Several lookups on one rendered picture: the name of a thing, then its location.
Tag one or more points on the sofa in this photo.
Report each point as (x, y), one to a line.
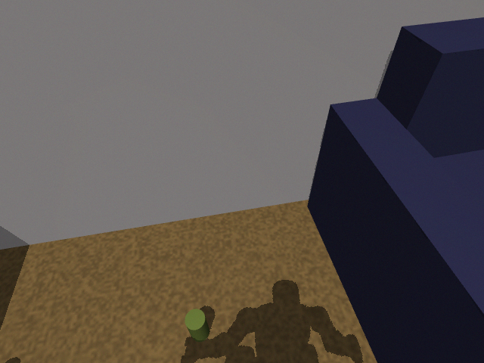
(398, 198)

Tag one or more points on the can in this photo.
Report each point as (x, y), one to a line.
(196, 323)

